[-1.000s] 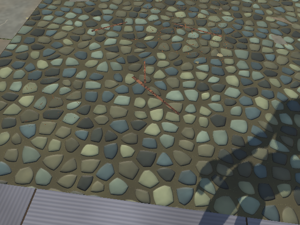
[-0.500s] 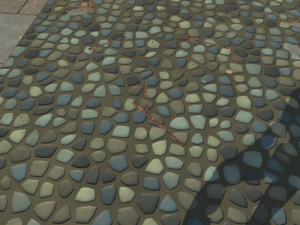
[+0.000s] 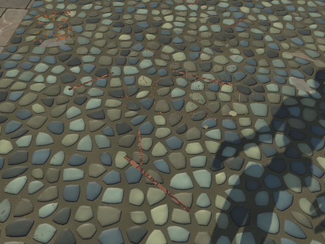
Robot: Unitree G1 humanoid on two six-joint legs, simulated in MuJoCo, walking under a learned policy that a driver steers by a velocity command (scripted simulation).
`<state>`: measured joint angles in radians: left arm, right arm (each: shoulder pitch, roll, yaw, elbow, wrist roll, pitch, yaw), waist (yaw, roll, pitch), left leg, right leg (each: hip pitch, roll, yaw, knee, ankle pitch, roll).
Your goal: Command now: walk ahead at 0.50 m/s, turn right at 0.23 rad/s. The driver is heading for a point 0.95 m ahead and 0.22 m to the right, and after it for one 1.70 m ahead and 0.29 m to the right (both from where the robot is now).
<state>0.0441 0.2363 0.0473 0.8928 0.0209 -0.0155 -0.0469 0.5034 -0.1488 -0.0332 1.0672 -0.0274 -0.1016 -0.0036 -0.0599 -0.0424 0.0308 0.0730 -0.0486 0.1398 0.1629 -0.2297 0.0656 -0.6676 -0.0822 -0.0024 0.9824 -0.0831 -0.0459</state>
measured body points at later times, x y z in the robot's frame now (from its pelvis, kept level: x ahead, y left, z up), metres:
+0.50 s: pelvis +0.30 -0.08 +0.00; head +0.33 -0.10 +0.44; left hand +0.36 +0.19 -0.13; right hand +0.42 -0.35 -0.12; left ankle +0.45 +0.08 -0.67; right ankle +0.27 -0.09 -0.75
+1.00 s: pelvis +0.60 -0.12 +0.00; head +0.62 -0.12 +0.45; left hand +0.77 +0.09 -0.14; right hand +0.53 -0.38 -0.13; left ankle +0.63 -0.06 -0.75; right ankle +0.55 -0.25 -0.67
